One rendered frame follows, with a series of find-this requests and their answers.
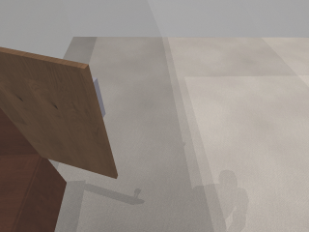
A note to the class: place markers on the cupboard door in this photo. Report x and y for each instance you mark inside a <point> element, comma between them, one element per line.
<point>53,102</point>

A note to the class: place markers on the handle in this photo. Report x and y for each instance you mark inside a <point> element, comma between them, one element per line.
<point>100,101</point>

